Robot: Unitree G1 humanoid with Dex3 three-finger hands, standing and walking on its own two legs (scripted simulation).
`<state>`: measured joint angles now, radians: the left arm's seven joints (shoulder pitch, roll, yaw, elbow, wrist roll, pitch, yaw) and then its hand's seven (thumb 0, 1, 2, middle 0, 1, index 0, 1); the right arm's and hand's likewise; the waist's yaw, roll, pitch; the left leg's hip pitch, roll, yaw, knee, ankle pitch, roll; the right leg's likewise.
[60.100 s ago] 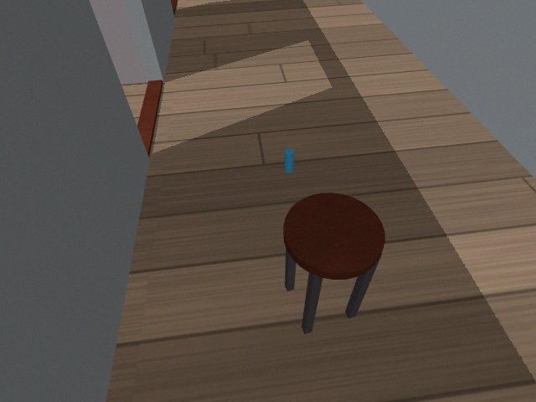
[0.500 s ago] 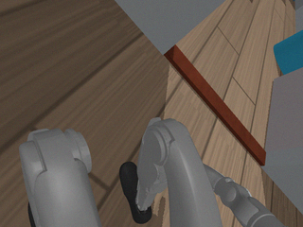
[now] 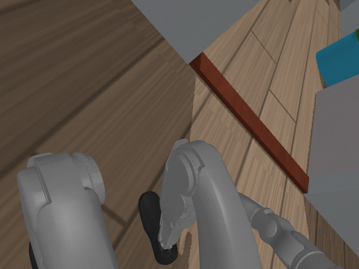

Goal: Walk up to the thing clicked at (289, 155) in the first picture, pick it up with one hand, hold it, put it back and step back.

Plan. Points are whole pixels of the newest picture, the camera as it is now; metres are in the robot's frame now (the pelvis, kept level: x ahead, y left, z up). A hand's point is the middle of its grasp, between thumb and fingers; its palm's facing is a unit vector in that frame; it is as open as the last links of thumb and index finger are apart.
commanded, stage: open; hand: left
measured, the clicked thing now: out of the picture +0.33 +0.35 -0.20
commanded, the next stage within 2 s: withdraw in 0.44 s
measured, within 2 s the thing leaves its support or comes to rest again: neither
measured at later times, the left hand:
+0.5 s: hand out of the picture +0.34 +0.34 -0.19, palm faces +0.56 -0.83 +0.01, open 12.4 cm
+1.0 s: hand out of the picture +0.30 +0.40 -0.10, palm faces +0.54 -0.84 -0.03, open 15.0 cm
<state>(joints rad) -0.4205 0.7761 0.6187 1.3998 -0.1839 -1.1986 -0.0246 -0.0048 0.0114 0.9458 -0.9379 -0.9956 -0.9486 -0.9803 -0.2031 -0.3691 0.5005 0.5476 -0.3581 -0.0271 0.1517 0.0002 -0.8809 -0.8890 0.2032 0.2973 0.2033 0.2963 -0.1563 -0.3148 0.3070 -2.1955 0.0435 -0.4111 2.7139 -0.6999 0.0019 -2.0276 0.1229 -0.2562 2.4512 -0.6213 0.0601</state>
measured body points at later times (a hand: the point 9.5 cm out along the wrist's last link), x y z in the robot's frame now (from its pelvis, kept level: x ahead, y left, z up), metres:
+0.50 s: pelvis +0.00 +0.00 +0.00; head +0.19 +0.22 +0.34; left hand +0.30 +0.38 -0.19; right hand +0.21 -0.22 -0.02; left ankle +0.09 +0.12 -0.24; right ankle +0.14 -0.13 -0.23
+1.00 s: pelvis +0.00 +0.00 +0.02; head +0.16 +0.20 +0.38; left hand +0.26 +0.44 -0.10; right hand +0.23 -0.22 -0.01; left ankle +0.09 +0.12 -0.24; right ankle +0.14 -0.12 -0.23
